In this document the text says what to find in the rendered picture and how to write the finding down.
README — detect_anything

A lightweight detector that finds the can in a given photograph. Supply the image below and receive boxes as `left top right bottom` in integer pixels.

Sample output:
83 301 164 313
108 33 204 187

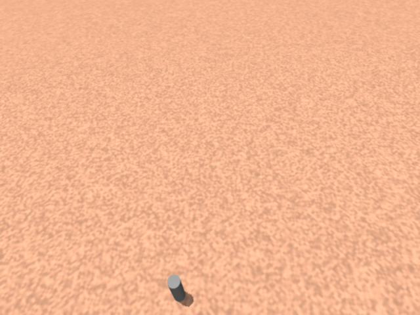
167 274 186 302

